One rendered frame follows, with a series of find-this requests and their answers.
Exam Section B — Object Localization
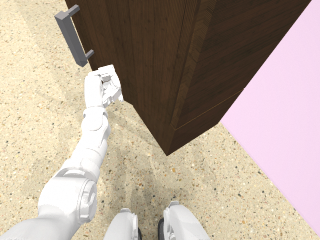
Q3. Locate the left robot hand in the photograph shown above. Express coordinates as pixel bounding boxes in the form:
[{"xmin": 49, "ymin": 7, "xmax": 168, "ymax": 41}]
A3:
[{"xmin": 84, "ymin": 64, "xmax": 124, "ymax": 109}]

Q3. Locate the cupboard door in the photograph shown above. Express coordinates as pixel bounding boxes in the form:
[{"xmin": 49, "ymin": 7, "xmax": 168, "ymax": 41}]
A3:
[{"xmin": 65, "ymin": 0, "xmax": 201, "ymax": 126}]

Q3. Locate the left robot thigh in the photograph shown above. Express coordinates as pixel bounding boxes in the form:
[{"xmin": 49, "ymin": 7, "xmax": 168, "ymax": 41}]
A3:
[{"xmin": 103, "ymin": 212, "xmax": 138, "ymax": 240}]

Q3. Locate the left robot forearm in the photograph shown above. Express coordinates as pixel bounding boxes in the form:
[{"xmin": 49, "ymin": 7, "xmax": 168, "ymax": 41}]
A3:
[{"xmin": 37, "ymin": 106, "xmax": 111, "ymax": 215}]

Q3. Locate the handle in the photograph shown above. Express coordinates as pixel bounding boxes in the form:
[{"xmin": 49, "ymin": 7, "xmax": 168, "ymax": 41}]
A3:
[{"xmin": 54, "ymin": 4, "xmax": 94, "ymax": 67}]

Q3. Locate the right robot shin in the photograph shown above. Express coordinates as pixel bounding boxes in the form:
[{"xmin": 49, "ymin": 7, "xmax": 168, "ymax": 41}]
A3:
[{"xmin": 163, "ymin": 201, "xmax": 180, "ymax": 240}]

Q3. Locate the robot left upper arm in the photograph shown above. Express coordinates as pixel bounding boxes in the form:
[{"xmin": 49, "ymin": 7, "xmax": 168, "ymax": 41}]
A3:
[{"xmin": 0, "ymin": 176, "xmax": 97, "ymax": 240}]

